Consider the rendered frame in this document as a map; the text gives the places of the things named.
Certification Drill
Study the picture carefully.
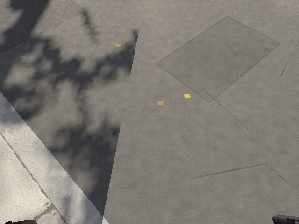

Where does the robot right hand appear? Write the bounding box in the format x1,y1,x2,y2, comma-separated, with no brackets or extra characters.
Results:
272,215,299,224

